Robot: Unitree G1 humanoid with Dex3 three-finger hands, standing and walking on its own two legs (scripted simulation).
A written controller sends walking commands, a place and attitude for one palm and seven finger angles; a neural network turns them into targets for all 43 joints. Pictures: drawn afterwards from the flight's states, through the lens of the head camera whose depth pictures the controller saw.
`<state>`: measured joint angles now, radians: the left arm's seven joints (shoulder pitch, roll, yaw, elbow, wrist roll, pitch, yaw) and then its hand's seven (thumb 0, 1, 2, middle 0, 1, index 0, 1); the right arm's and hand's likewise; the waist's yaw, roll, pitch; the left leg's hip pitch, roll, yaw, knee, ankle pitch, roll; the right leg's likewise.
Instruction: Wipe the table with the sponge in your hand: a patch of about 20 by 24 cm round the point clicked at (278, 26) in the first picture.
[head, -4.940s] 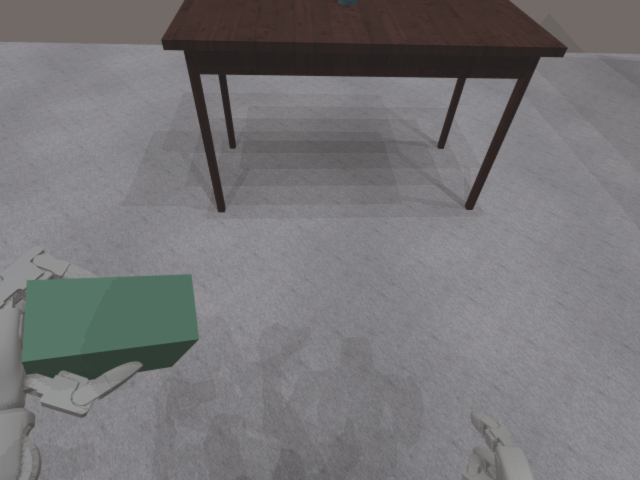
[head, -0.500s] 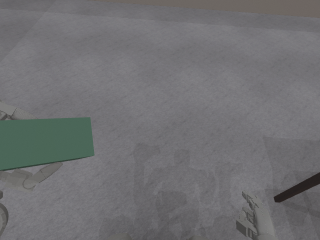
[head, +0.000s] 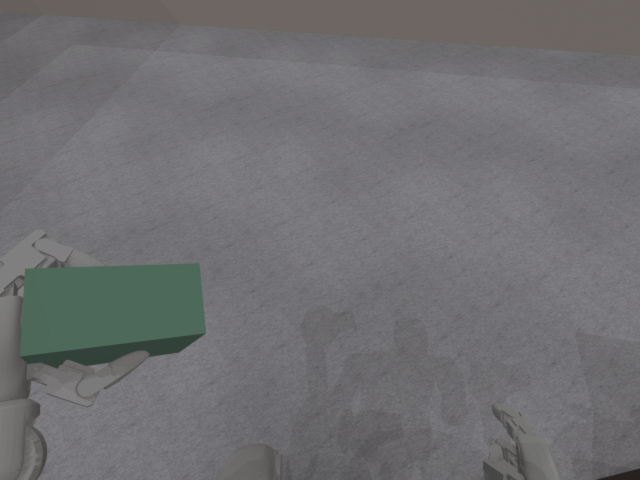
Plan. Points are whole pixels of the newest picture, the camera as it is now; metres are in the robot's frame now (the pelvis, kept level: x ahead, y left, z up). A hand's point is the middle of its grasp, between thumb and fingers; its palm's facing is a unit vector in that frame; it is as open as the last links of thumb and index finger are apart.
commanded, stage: turn to face it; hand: left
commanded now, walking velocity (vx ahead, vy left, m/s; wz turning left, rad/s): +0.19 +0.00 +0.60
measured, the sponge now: (142, 316) +0.24 +0.18 +0.15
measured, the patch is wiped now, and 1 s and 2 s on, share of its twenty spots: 0.00 0.00 0.00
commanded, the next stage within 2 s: none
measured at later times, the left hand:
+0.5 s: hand (160, 223) +0.32 +0.18 +0.18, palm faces +0.26 -0.83 -0.50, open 10.4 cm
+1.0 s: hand (255, 213) +0.33 +0.08 +0.19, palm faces +0.06 -0.88 -0.47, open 10.4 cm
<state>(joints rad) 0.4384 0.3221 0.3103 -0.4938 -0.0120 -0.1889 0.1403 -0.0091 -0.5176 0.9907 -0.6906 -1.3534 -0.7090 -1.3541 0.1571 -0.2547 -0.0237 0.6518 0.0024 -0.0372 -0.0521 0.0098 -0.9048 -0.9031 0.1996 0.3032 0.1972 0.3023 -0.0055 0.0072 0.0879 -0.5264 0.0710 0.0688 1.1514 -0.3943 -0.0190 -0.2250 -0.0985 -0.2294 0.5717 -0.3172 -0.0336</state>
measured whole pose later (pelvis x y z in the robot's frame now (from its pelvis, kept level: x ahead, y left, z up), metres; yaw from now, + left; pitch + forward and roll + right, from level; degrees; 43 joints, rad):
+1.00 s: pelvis +0.04 -0.05 +0.00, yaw -24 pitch +2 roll +3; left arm 0.51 0.42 0.41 -0.55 -0.07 -0.21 0.15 -0.01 -0.52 0.99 -0.69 -1.36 -0.71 -1.36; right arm 0.15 -0.27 -0.05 0.56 0.01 0.05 -0.01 0.01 -0.91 -0.90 0.19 0.30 0.19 0.30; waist 0.01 -0.02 0.03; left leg -0.41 0.03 0.00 0.89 -0.44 -0.08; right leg -0.36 0.12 0.05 0.44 -0.10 -0.13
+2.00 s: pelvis -0.08 -0.01 +0.00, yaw -60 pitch -3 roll -2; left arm 0.42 0.34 0.38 -0.51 -0.01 -0.17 0.15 -0.01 -0.52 1.00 -0.68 -1.36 -0.71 -1.36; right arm 0.19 -0.17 0.01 0.54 0.01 0.00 0.00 0.01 -0.91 -0.90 0.19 0.30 0.19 0.30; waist 0.05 0.00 0.08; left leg -0.29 0.15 0.17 0.60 -0.26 0.00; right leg -0.51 0.00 -0.04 1.17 -0.44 0.05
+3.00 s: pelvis -0.18 +0.05 +0.00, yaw -94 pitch +1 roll +1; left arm 0.44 0.42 0.39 -0.54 -0.04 -0.19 0.12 -0.01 -0.52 1.00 -0.69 -1.36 -0.71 -1.36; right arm 0.16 -0.18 0.02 0.49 0.01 0.08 0.00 0.01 -0.90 -0.90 0.20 0.30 0.20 0.30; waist 0.07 -0.06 0.05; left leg -0.21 0.04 0.09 0.49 -0.29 -0.02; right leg -0.46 0.14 0.11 0.80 -0.38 -0.01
